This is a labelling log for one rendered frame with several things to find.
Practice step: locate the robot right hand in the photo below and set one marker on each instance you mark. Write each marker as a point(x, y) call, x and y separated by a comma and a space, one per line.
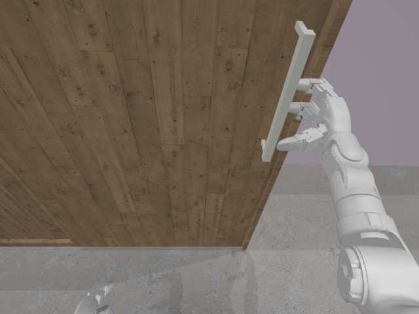
point(333, 115)

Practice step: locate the robot left hand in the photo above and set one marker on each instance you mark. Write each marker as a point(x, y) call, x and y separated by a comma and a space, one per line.
point(94, 298)

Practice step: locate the right robot upper arm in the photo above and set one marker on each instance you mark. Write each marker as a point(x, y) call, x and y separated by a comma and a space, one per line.
point(378, 280)

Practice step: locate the wardrobe door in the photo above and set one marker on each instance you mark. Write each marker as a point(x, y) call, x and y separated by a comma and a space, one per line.
point(20, 216)
point(138, 123)

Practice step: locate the robot right forearm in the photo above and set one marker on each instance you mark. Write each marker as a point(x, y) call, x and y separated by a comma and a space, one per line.
point(362, 219)

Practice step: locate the handle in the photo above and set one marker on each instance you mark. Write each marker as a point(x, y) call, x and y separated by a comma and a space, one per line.
point(300, 56)

